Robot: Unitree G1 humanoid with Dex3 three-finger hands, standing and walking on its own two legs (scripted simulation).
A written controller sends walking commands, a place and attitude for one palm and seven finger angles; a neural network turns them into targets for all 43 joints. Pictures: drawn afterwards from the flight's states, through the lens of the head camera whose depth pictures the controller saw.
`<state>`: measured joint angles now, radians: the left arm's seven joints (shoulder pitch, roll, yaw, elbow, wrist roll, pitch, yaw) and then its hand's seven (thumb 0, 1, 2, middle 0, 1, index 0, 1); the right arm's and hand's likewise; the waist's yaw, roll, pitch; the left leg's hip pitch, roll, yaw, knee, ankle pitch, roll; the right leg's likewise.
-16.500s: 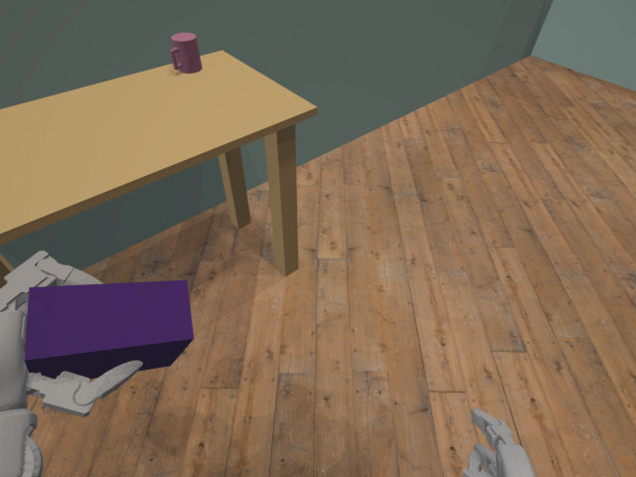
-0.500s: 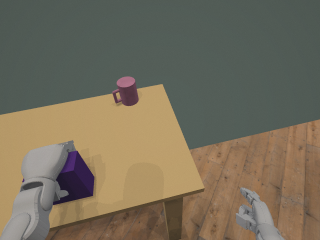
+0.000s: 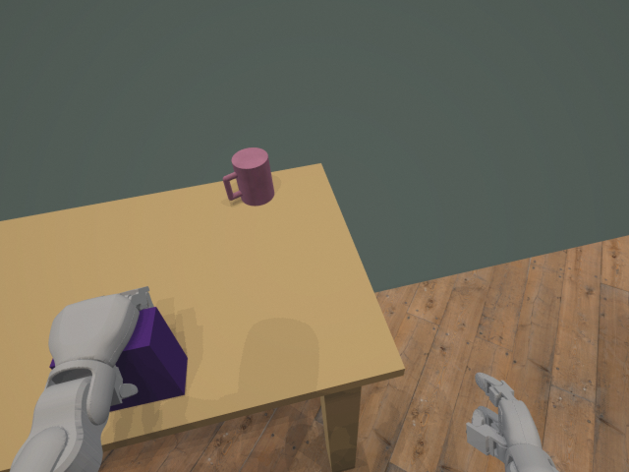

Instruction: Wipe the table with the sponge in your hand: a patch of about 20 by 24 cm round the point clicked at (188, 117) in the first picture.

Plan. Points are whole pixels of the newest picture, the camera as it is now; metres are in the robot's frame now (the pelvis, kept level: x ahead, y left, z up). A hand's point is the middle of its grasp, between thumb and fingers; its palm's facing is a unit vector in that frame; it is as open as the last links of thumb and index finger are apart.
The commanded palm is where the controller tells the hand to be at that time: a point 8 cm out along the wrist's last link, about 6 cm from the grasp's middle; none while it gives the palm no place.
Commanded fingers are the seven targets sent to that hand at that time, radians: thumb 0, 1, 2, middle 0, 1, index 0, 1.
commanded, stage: lower the sponge onto the table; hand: left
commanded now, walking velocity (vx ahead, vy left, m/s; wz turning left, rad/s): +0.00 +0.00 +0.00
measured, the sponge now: (134, 369) +0.22 +0.29 +0.00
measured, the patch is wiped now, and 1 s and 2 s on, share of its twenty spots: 0.00 0.15 0.25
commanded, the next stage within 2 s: wipe forward along the first lane in 0.08 s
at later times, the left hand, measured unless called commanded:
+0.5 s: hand (122, 328) +0.25 +0.30 +0.05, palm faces -0.05 -0.04 -1.00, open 10.0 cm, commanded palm +0.24 +0.30 +0.09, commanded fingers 0.00 0.10 1.30 -1.20 -1.60 -1.20 -1.60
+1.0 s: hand (131, 298) +0.30 +0.32 +0.04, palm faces -0.07 +0.00 -1.00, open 10.0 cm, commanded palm +0.29 +0.31 +0.07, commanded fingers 0.00 0.10 1.30 -1.20 -1.60 -1.20 -1.60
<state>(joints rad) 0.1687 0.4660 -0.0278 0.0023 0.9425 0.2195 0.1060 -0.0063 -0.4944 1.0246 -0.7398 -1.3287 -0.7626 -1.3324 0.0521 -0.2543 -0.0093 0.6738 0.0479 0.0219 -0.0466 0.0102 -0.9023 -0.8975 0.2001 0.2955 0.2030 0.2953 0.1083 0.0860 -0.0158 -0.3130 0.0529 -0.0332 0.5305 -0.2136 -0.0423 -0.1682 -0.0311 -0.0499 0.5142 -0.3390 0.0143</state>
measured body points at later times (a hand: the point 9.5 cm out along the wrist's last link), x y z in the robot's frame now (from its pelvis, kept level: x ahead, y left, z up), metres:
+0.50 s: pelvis +0.00 +0.00 +0.00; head +0.00 -0.04 +0.45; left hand +0.25 +0.30 +0.10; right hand +0.22 -0.23 -0.10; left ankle +0.04 +0.15 -0.73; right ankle -0.04 -0.13 -0.73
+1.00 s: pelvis -0.01 +0.00 -0.01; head +0.01 -0.03 +0.44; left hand +0.30 +0.31 +0.10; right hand +0.17 -0.25 -0.13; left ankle +0.04 +0.15 -0.73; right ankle -0.04 -0.13 -0.73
